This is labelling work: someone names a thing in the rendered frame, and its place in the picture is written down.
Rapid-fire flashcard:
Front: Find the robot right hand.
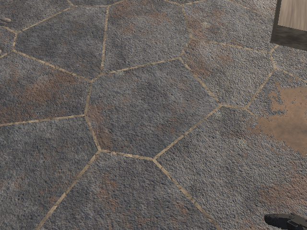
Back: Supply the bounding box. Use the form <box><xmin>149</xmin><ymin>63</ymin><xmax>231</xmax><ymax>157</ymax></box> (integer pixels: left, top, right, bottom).
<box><xmin>264</xmin><ymin>213</ymin><xmax>307</xmax><ymax>230</ymax></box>

